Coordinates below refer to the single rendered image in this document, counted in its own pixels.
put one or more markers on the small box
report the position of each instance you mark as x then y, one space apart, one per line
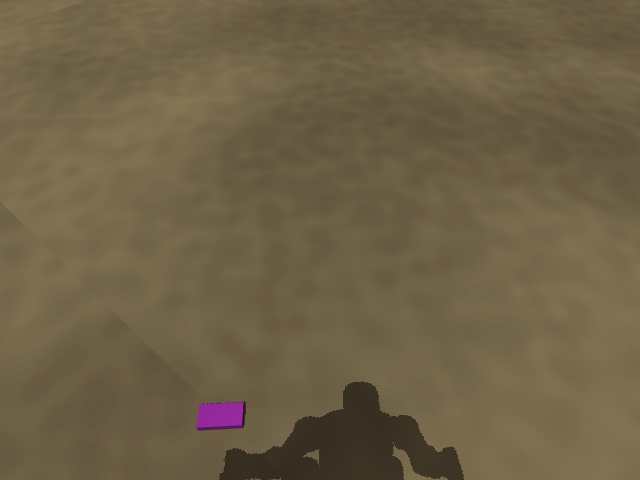
221 416

